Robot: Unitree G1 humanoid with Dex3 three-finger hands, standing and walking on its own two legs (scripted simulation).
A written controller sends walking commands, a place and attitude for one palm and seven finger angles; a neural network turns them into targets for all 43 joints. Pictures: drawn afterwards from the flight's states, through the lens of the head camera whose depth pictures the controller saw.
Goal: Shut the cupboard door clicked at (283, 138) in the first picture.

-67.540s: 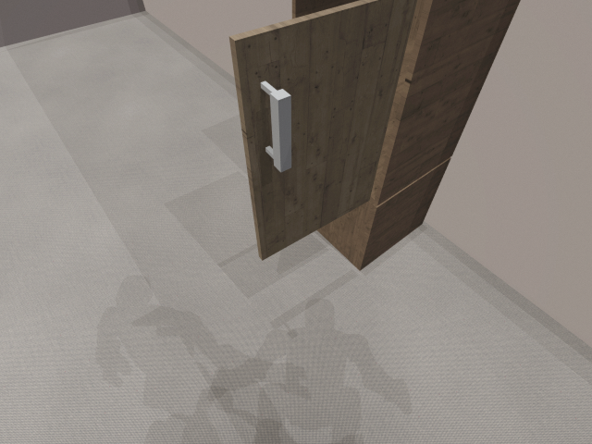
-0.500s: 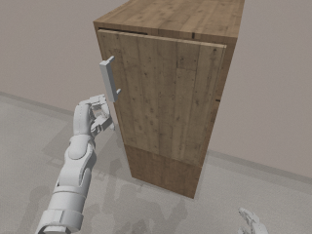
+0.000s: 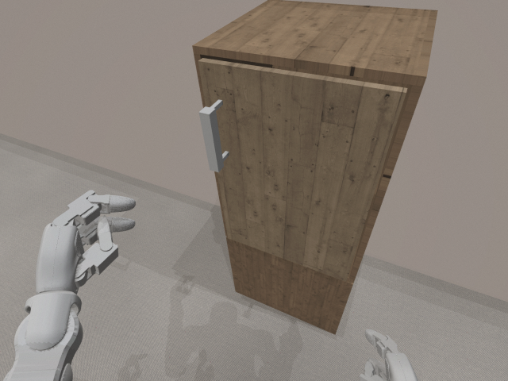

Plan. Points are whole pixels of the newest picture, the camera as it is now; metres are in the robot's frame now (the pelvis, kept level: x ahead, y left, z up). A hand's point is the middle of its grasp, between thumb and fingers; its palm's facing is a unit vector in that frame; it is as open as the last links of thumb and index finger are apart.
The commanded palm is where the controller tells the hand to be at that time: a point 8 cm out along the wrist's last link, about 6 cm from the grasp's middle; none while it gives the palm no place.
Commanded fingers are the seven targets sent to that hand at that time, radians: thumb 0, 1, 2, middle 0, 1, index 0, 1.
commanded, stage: draw the hand back to the body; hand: left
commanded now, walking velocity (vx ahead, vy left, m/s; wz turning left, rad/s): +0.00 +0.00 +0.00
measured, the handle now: (217, 136) +0.60 +0.15 +0.09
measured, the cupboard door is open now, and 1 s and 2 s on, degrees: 0 0 0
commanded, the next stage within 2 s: step back with the hand held close in 0.58 s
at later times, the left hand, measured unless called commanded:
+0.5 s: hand (59, 277) +0.19 +0.26 +0.15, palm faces +0.47 -0.80 -0.38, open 7.3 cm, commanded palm +0.14 +0.30 +0.17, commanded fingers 0.00 0.90 0.90 -0.20 -0.30 -0.20 -0.30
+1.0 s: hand (58, 280) +0.19 +0.26 +0.15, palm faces +0.40 -0.77 -0.49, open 7.4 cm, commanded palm +0.13 +0.30 +0.17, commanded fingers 0.00 0.90 0.90 -0.20 -0.30 -0.20 -0.30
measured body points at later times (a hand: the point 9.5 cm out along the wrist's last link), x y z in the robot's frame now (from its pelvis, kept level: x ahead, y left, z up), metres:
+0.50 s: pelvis +0.00 +0.00 +0.00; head -0.02 -0.02 +0.45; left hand +0.16 +0.30 +0.17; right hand +0.20 -0.22 -0.08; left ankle -0.02 +0.07 -0.74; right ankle +0.01 -0.10 -0.74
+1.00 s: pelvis -0.01 +0.00 -0.01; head +0.00 -0.02 +0.44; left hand +0.16 +0.30 +0.18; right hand +0.16 -0.26 -0.11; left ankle -0.02 +0.07 -0.74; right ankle +0.01 -0.10 -0.74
